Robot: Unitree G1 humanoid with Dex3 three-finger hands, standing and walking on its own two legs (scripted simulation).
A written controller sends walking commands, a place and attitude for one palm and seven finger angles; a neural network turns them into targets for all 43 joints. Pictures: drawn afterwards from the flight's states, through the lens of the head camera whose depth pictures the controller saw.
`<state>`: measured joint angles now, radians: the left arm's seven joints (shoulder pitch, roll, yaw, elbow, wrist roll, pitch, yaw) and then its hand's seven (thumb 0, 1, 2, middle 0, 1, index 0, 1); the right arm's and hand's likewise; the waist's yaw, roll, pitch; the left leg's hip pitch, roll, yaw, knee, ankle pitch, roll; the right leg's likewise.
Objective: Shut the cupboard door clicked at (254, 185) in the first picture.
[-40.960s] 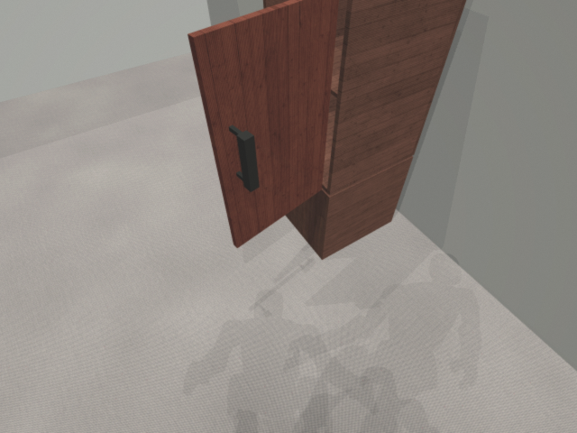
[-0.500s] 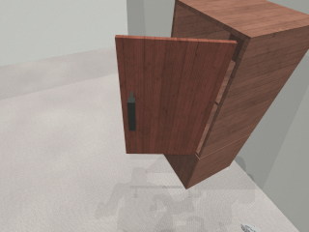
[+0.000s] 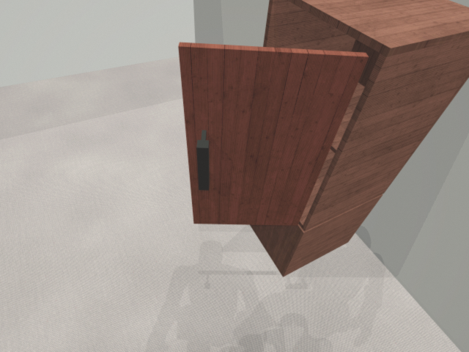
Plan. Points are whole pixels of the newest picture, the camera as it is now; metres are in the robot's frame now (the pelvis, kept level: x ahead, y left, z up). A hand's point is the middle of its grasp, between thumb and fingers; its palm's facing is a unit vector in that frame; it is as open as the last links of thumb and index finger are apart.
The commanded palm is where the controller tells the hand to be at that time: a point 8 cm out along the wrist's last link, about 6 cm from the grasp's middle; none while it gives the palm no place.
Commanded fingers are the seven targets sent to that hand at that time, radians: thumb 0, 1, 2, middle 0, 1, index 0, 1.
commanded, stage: shuffle to correct the standing spot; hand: left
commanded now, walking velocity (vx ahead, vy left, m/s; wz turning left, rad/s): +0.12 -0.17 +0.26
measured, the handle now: (204, 160) +0.53 +0.11 -0.02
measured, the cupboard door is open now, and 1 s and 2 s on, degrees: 63 63 63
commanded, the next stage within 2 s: come to a stop and stand still in 0.58 s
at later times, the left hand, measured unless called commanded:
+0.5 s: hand out of the picture +0.05 +0.11 -0.18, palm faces +0.06 -0.99 -0.13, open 7.4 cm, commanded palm none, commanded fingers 0.00 0.90 0.90 -0.20 -0.30 -0.20 -0.30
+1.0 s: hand out of the picture +0.11 +0.05 -0.19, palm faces +0.13 -0.98 -0.13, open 7.3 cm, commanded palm none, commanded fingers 0.00 0.90 0.90 -0.20 -0.30 -0.20 -0.30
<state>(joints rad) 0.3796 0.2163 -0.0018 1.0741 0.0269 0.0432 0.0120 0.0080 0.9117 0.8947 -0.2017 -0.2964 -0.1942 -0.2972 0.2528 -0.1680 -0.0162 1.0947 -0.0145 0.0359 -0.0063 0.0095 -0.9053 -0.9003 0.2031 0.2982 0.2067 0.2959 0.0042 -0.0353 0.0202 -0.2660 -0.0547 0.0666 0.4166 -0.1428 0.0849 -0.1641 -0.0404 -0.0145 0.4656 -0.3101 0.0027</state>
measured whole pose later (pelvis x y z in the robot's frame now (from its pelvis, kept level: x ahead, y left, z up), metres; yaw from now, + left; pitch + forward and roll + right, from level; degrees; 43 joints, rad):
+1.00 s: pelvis +0.12 -0.10 +0.00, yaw +3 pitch -1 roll -1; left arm 0.28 0.14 0.02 1.04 0.01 0.03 0.04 0.02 0.94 0.89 -0.21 -0.30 -0.20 -0.30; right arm 0.17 -0.13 -0.04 1.03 -0.01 0.00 -0.04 0.01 -0.93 -0.90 0.20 0.30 0.20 0.30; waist 0.04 -0.06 0.07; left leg -0.24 -0.01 0.13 0.53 -0.27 0.08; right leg -0.19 -0.04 -0.09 0.52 -0.29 0.02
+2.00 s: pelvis +0.07 -0.08 +0.00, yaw +3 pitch -1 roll -1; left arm 0.34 0.16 -0.01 1.05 0.02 0.00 0.03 0.01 0.91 0.89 -0.20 -0.30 -0.20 -0.30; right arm 0.30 -0.15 0.00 1.08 -0.01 0.00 -0.01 0.01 -0.91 -0.90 0.20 0.30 0.20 0.30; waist 0.01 -0.02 0.01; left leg -0.28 -0.05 0.11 0.45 -0.17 0.11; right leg -0.25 -0.03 -0.01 0.47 -0.21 0.00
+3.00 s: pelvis +0.14 -0.09 +0.00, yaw +2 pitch +0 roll +0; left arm 0.27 0.16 -0.01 1.09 0.01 0.00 0.04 0.01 0.92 0.89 -0.20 -0.30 -0.19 -0.30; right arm 0.26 -0.14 0.01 1.15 -0.01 -0.03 -0.03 0.01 -0.92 -0.90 0.20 0.30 0.20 0.30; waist 0.00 -0.03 0.03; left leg -0.16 -0.07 0.12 0.40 -0.25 0.10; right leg -0.13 -0.04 0.01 0.42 -0.29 0.03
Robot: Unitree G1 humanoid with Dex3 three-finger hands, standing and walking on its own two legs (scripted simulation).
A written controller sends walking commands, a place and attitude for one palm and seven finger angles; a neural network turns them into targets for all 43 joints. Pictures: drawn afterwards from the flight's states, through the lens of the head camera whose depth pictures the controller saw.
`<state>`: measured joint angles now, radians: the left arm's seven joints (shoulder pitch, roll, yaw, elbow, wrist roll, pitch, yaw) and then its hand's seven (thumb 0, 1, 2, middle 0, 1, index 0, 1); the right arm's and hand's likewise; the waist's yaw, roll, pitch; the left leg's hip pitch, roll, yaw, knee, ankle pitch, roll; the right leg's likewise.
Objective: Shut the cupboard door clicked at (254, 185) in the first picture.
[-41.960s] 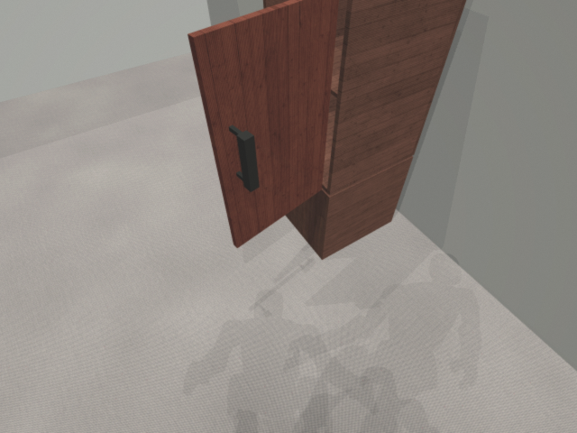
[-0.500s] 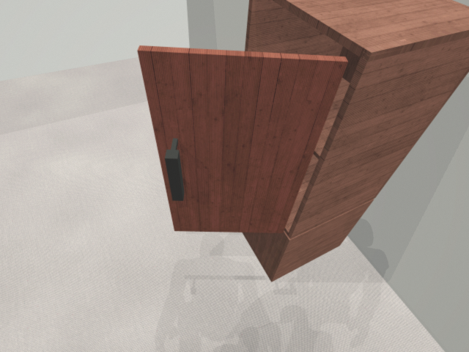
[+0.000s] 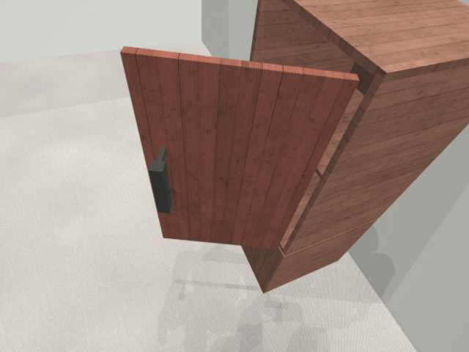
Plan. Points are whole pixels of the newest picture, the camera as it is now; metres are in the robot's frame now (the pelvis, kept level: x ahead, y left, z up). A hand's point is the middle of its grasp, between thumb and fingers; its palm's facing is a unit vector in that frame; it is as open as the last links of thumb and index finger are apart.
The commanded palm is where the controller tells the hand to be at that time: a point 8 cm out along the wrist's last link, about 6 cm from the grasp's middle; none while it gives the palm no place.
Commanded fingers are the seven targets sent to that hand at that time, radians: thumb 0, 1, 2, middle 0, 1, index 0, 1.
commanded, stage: come to a stop and stand still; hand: left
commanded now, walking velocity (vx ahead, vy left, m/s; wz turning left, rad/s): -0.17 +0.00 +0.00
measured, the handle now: (163, 180) +0.43 +0.19 -0.01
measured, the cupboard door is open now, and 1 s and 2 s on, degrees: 63 63 63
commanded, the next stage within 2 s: none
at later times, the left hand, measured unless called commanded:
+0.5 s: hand out of the picture -0.01 +0.19 -0.16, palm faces +0.03 -0.97 -0.24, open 7.4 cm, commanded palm none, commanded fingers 0.00 0.90 0.90 -0.20 -0.30 -0.20 -0.30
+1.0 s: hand out of the picture -0.06 +0.19 -0.18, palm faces +0.03 -0.99 -0.15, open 7.4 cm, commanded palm none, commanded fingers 0.00 0.90 0.90 -0.20 -0.30 -0.20 -0.30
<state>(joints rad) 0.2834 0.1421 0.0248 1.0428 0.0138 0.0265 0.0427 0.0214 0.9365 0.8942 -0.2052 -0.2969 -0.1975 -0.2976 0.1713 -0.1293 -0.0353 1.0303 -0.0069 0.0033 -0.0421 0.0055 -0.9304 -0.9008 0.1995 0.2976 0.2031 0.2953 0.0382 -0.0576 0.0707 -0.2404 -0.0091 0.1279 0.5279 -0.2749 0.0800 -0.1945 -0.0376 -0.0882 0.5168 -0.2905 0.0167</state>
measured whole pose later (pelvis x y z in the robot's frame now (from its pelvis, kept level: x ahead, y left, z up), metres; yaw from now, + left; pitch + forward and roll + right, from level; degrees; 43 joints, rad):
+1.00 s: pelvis -0.05 +0.02 +0.00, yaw +0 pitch -1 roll -1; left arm 0.34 0.16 -0.01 1.05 0.02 0.00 0.03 0.01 0.91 0.89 -0.20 -0.30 -0.20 -0.30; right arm 0.30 -0.15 0.00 1.08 -0.01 0.00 -0.01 0.01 -0.91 -0.90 0.20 0.30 0.20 0.30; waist 0.01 -0.02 0.01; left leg -0.28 -0.05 0.11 0.45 -0.17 0.11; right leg -0.25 -0.03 -0.01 0.47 -0.21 0.00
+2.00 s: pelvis +0.03 +0.01 +0.01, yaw +0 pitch +0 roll +0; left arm 0.27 0.16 -0.01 1.09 0.01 0.00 0.04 0.01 0.92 0.89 -0.20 -0.30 -0.19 -0.30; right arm 0.26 -0.14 0.01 1.15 -0.01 -0.03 -0.03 0.01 -0.92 -0.90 0.20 0.30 0.20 0.30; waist 0.00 -0.03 0.03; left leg -0.16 -0.07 0.12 0.40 -0.25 0.10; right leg -0.13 -0.04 0.01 0.42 -0.29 0.03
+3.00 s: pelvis +0.00 -0.01 +0.00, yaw +0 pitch +0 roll +1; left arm 0.25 0.17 0.01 1.04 0.01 0.03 0.06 0.01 0.91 0.89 -0.20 -0.30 -0.20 -0.30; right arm 0.23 -0.14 -0.02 1.08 0.00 0.00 -0.04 0.01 -0.92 -0.90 0.20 0.30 0.20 0.30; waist -0.01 -0.04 0.08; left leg -0.23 -0.06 0.11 0.46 -0.23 0.08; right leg -0.24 -0.03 0.00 0.56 -0.33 0.00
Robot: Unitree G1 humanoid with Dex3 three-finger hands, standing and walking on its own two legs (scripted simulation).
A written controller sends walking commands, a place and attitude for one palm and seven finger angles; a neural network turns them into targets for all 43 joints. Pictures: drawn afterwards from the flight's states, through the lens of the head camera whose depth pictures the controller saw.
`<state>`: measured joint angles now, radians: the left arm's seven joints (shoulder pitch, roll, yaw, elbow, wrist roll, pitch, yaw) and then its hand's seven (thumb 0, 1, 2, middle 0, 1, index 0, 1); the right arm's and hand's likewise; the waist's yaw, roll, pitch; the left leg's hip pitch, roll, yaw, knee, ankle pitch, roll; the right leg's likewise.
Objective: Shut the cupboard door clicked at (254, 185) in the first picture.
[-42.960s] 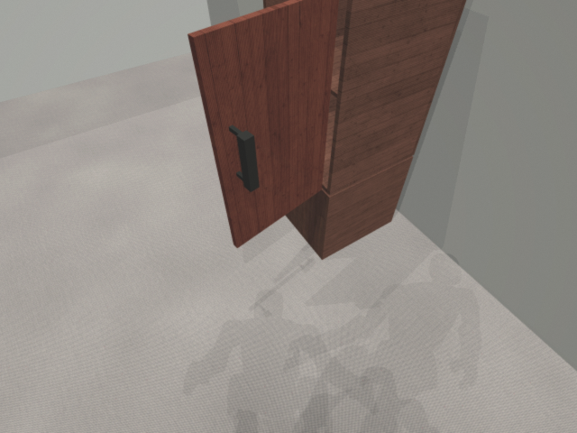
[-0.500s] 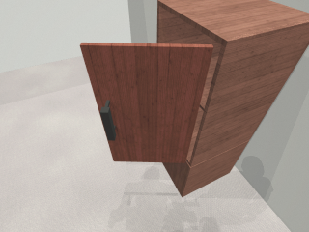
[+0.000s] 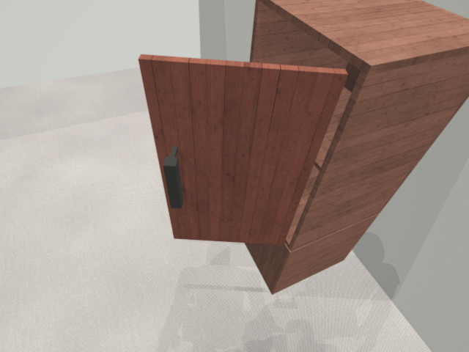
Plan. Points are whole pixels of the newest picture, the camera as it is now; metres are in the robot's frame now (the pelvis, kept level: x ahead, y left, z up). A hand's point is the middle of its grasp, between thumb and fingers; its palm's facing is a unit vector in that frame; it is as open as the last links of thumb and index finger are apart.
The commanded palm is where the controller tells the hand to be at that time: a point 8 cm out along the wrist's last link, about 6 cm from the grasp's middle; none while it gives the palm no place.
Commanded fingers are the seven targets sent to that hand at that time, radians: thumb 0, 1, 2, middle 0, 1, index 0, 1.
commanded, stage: come to a stop and stand still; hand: left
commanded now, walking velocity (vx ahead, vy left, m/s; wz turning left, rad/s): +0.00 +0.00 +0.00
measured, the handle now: (175, 177) +0.47 +0.17 -0.01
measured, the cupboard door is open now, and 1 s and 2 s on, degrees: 63 63 63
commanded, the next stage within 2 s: look again from close up in 1.02 s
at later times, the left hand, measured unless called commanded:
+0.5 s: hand out of the picture +0.04 +0.17 -0.18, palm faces +0.01 -0.99 -0.16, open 7.4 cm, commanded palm none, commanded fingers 0.00 0.90 0.90 -0.20 -0.30 -0.20 -0.30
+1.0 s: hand out of the picture +0.08 +0.16 -0.18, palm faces +0.01 -0.98 -0.18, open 7.4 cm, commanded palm none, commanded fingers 0.00 0.90 0.90 -0.20 -0.30 -0.20 -0.30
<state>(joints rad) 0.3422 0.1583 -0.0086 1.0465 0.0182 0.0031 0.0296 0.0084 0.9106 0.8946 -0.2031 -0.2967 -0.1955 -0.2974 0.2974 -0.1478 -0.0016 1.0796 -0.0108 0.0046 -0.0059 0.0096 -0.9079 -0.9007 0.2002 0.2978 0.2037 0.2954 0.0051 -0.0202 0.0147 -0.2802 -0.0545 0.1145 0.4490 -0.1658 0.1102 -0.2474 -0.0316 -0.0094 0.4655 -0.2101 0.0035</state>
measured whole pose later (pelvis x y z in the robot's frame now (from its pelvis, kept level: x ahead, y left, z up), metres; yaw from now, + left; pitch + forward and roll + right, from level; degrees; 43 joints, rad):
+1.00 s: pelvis +0.07 -0.01 +0.00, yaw -1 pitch +0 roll +0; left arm 0.27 0.16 -0.01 1.09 0.01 0.00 0.04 0.01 0.92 0.89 -0.20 -0.30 -0.19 -0.30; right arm 0.26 -0.14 0.01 1.15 -0.01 -0.03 -0.03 0.01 -0.92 -0.90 0.20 0.30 0.20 0.30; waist 0.00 -0.03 0.03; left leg -0.16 -0.07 0.12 0.40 -0.25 0.10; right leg -0.13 -0.04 0.01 0.42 -0.29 0.03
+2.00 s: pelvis +0.04 -0.03 +0.00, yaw +0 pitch +0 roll +1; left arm 0.25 0.17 0.01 1.04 0.01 0.03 0.06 0.01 0.91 0.89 -0.20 -0.30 -0.20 -0.30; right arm 0.23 -0.14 -0.02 1.08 0.00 0.00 -0.04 0.01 -0.92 -0.90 0.20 0.30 0.20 0.30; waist -0.01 -0.04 0.08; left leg -0.23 -0.06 0.11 0.46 -0.23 0.08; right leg -0.24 -0.03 0.00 0.56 -0.33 0.00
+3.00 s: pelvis +0.08 -0.04 +0.00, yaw +0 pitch +0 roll +1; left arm 0.26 0.16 -0.01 1.09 0.01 -0.01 0.04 0.01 0.92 0.89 -0.20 -0.30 -0.20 -0.30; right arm 0.22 -0.17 0.01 1.10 -0.01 -0.03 -0.04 0.01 -0.92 -0.90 0.20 0.30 0.20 0.30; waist 0.02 -0.01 0.03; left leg -0.15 -0.04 0.09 0.42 -0.27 0.05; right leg -0.12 -0.01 -0.02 0.45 -0.32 -0.01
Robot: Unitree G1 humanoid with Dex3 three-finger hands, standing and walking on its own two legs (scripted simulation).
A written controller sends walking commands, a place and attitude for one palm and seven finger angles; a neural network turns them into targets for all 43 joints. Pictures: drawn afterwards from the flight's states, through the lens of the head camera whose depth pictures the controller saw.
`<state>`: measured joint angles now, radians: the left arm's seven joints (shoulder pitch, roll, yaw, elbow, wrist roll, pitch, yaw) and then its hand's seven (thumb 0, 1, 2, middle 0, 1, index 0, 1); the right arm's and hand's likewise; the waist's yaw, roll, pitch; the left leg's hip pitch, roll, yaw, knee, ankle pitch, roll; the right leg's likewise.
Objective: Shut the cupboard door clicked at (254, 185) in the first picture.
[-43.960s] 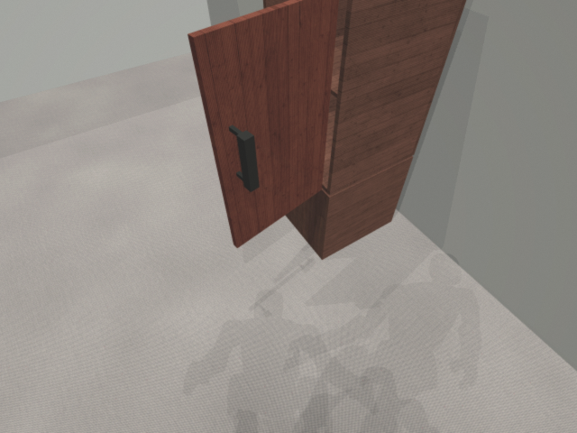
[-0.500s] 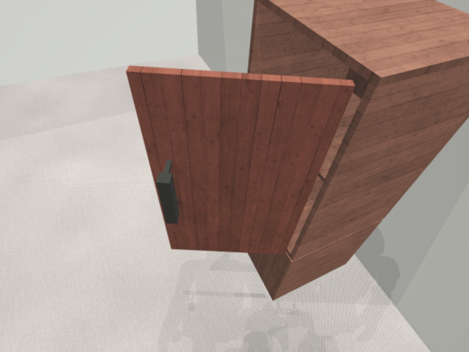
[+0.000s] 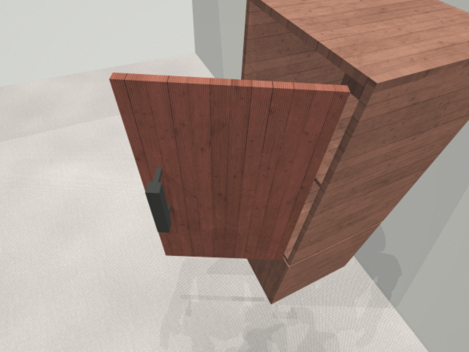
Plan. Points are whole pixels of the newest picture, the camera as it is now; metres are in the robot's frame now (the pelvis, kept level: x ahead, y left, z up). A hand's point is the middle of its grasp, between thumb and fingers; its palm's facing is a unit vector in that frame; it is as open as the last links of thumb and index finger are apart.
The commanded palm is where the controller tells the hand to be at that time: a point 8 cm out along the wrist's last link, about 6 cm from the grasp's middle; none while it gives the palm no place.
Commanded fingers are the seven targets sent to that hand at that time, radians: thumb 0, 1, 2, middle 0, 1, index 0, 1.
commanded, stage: come to a stop and stand still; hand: left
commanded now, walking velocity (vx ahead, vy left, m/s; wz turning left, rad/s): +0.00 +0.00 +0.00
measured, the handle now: (161, 200) +0.40 +0.18 -0.02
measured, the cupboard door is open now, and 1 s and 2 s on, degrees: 63 63 63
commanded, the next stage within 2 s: look again from close up in 0.02 s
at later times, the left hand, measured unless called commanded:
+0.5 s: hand out of the picture -0.02 +0.15 -0.18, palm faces +0.04 -0.99 -0.15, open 7.4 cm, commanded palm none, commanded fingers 0.00 0.90 0.90 -0.20 -0.30 -0.20 -0.30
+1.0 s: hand out of the picture -0.01 +0.16 -0.18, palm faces +0.03 -0.98 -0.22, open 7.4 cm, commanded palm none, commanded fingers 0.00 0.90 0.90 -0.20 -0.30 -0.20 -0.30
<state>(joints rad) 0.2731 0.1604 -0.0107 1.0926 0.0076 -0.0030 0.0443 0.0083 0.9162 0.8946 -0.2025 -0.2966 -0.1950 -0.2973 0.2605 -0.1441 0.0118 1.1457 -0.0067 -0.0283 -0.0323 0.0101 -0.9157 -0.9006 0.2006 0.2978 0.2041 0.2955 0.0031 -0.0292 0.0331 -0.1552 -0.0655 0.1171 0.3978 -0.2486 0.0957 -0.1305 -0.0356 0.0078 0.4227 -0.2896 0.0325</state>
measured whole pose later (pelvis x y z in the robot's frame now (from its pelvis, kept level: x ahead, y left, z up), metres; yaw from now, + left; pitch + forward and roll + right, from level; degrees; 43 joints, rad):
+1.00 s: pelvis -0.03 -0.02 -0.01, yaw +0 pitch +0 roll +1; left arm 0.25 0.17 0.01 1.04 0.01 0.03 0.06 0.01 0.91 0.89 -0.20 -0.30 -0.20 -0.30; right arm 0.23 -0.14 -0.02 1.08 0.00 0.00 -0.04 0.01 -0.92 -0.90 0.20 0.30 0.20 0.30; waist -0.01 -0.04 0.08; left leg -0.23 -0.06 0.11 0.46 -0.23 0.08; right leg -0.24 -0.03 0.00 0.56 -0.33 0.00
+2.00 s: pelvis +0.01 -0.03 +0.00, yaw +1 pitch +0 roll +1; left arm 0.26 0.16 -0.01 1.09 0.01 -0.01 0.04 0.01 0.92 0.89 -0.20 -0.30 -0.20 -0.30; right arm 0.22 -0.17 0.01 1.10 -0.01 -0.03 -0.04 0.01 -0.92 -0.90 0.20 0.30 0.20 0.30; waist 0.02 -0.01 0.03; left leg -0.15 -0.04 0.09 0.42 -0.27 0.05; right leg -0.12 -0.01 -0.02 0.45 -0.32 -0.01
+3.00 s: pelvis -0.01 -0.03 +0.00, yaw +1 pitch -1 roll +1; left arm 0.27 0.15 0.01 1.08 0.01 0.01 0.04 0.01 0.91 0.89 -0.20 -0.30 -0.20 -0.30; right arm 0.23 -0.14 -0.01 1.12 0.00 -0.01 -0.05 0.01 -0.92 -0.90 0.20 0.30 0.20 0.30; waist 0.01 -0.03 0.08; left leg -0.17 -0.04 0.10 0.40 -0.23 0.05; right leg -0.15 -0.01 -0.02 0.46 -0.30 -0.01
